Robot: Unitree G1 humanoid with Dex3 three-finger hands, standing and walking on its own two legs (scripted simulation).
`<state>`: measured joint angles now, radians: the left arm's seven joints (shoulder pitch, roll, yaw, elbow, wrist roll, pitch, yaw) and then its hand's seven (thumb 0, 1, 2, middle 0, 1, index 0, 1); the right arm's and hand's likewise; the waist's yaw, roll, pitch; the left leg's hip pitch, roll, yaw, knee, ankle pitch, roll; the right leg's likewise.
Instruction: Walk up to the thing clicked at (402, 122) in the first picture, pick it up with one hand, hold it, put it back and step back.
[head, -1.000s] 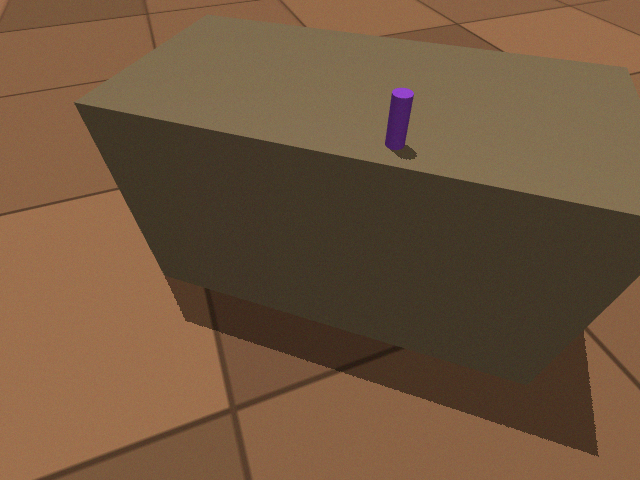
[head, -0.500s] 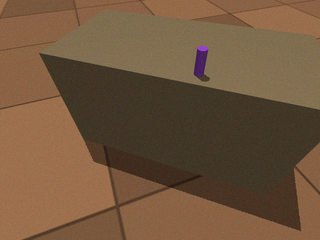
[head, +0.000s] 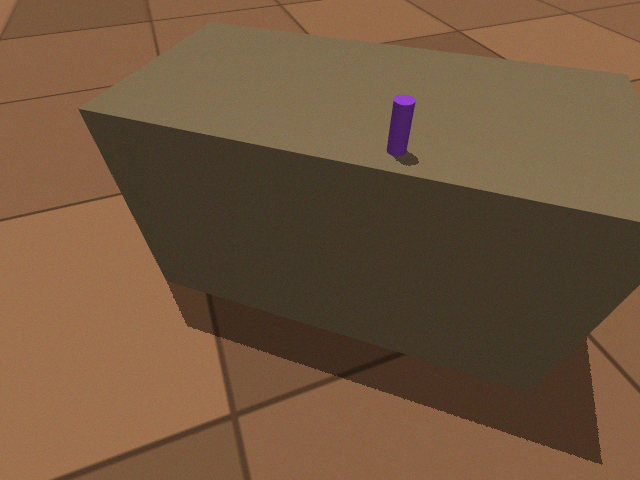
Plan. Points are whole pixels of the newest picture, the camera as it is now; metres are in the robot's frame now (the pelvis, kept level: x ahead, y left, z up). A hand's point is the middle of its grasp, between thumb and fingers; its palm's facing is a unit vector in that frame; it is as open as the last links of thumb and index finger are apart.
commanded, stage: stand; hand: left
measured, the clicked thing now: (400, 126) +0.80 -0.14 +0.03
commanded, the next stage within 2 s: walk up in 0.12 s
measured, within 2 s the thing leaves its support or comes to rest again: neither
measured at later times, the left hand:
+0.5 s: hand out of the picture +0.15 +0.20 -0.16, palm faces -0.15 -0.90 -0.41, open 7.4 cm
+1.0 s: hand (281, 347) +0.38 +0.10 -0.16, palm faces -0.36 -0.87 -0.35, open 7.4 cm
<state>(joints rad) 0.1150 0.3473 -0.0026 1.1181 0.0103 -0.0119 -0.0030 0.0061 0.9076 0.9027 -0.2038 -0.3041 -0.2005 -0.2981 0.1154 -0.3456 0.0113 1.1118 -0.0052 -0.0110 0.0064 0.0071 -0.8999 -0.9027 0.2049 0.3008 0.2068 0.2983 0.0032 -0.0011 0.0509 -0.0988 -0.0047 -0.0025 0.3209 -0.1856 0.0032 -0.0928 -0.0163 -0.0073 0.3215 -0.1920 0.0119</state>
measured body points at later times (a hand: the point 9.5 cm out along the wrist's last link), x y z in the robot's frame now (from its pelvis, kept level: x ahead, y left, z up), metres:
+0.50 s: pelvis +0.06 -0.09 -0.04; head +0.06 -0.10 +0.41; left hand +0.16 +0.25 -0.13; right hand +0.05 -0.45 -0.15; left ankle +0.00 +0.09 -0.72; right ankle +0.10 -0.23 -0.75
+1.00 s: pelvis +0.21 -0.14 -0.01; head +0.24 -0.13 +0.43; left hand +0.40 +0.14 -0.13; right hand +0.12 -0.46 -0.11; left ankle +0.23 -0.01 -0.75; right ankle +0.24 -0.30 -0.71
